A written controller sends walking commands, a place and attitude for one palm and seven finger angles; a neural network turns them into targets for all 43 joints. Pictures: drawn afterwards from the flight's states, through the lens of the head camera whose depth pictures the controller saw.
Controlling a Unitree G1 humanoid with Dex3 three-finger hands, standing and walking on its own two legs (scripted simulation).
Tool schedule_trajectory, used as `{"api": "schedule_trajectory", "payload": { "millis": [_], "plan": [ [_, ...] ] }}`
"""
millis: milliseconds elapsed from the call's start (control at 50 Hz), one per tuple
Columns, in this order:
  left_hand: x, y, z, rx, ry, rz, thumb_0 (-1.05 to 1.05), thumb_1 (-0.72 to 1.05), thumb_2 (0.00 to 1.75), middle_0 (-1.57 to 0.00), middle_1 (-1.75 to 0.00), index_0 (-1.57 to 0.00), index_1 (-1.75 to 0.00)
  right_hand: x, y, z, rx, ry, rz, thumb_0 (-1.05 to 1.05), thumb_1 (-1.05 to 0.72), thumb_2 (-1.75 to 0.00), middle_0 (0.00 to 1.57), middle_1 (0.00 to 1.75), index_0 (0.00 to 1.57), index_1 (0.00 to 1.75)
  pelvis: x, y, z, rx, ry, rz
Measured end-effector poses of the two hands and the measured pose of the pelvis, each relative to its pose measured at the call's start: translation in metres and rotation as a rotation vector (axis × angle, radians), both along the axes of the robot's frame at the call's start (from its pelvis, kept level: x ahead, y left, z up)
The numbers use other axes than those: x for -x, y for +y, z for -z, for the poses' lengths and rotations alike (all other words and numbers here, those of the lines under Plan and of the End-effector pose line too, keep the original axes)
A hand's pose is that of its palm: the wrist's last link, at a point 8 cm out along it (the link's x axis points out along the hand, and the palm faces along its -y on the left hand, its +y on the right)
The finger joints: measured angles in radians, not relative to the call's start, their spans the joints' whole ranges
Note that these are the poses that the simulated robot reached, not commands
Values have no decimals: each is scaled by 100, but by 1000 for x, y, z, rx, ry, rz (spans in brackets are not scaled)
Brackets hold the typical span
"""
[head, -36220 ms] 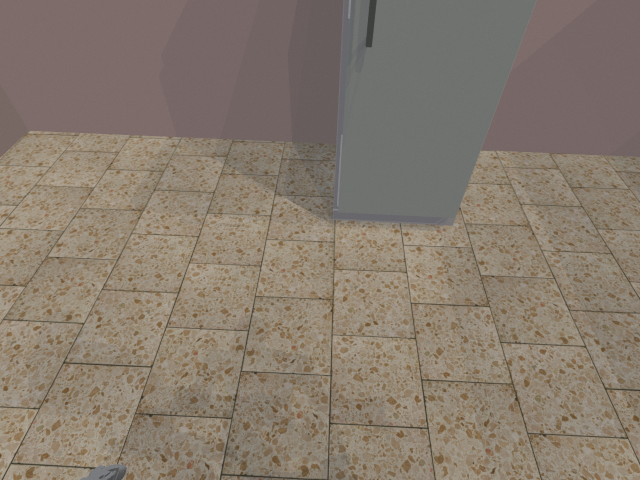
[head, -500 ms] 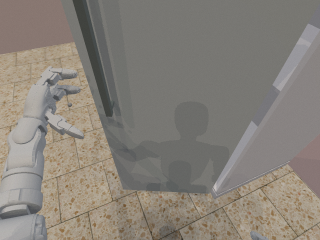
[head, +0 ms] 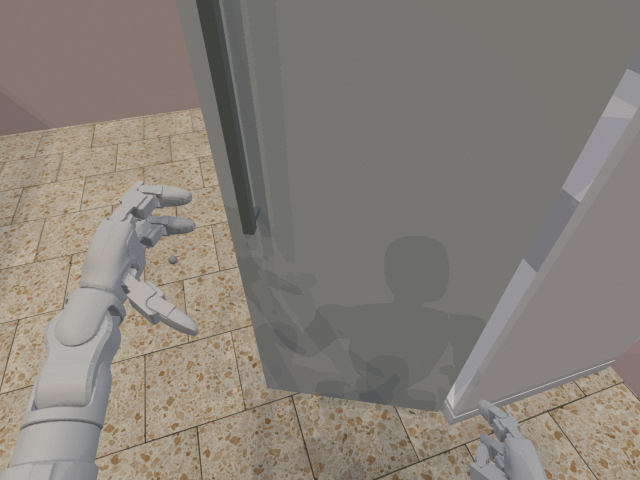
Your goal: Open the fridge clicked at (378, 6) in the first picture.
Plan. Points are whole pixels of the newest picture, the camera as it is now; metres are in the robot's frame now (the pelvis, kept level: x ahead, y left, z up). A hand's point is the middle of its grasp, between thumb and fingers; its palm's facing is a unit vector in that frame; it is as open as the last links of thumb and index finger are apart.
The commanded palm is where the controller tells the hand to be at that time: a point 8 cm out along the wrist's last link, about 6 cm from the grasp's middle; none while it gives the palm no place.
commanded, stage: draw the hand back to the body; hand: left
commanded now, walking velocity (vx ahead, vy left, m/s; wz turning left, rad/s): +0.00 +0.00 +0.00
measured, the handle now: (230, 91) +0.49 +0.16 +0.27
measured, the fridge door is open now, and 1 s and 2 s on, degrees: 64 64 64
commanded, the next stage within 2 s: step back with the hand held close in 1.70 s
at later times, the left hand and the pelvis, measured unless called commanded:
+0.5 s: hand (146, 266) +0.28 +0.22 +0.17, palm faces +0.27 -0.96 +0.01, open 14.7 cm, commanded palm +0.23 +0.26 +0.17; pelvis +0.01 -0.02 +0.01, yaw +0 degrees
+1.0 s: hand (92, 300) +0.24 +0.26 +0.16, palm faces +0.43 -0.85 -0.31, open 12.0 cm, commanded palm +0.19 +0.29 +0.18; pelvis +0.02 +0.00 +0.02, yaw -1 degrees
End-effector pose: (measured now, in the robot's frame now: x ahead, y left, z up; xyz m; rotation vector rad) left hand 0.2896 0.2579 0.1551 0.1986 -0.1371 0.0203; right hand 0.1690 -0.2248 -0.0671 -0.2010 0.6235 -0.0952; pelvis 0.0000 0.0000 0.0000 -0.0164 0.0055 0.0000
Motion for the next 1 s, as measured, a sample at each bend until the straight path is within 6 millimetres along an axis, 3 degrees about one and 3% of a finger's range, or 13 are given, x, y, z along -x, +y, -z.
{"api": "schedule_trajectory", "payload": {
  "millis": [140,200,240,300,420,620,780,1000],
  "plan": [
    [14,-3,0,-12,4,-28,-1,-55,20,-25,-115,-25,-116,4,-4,1,0,-1,-4,1,-90,-90,20,30,21,30,2,-8,-1,-4,-19,-1],
    [15,7,-3,218,-7,-113,-1,-55,20,-26,-115,-26,-116,6,-7,2,0,6,9,1,-90,-90,20,30,21,30,2,-10,-3,-2,-28,-7],
    [17,14,-5,282,7,-200,-1,-55,20,-26,-115,-26,-116,4,-8,2,3,5,7,1,-90,-90,20,30,21,30,1,-12,-5,-3,-31,-9],
    [22,11,-8,222,56,-265,-1,-55,20,-25,-115,-25,-116,-1,-8,-1,-4,-13,-5,1,-90,-90,20,30,21,30,-1,-12,-6,-6,-37,-11],
    [33,-1,-11,210,67,-217,-1,-55,20,-25,-115,-25,-115,-12,-7,-8,-12,-55,-7,1,-90,-90,20,30,21,30,-5,-15,-8,-12,-48,-1],
    [58,17,-14,201,63,-280,-1,-53,21,-25,-114,-25,-114,-25,-8,-17,-4,-89,-22,1,-90,-90,20,30,21,30,-9,-18,-10,-12,-67,-4],
    [81,28,-16,-52,15,-393,-1,-36,29,-24,-104,-24,-104,-22,-8,-14,29,-43,-46,1,-90,-90,20,30,21,30,-8,-15,-13,-11,-81,-4],
    [92,36,-19,-133,-36,-416,-1,1,47,-23,-82,-23,-83,-10,-1,-3,41,59,-21,1,-90,-90,20,30,21,30,-17,-5,-17,-13,-92,9]
  ]
}}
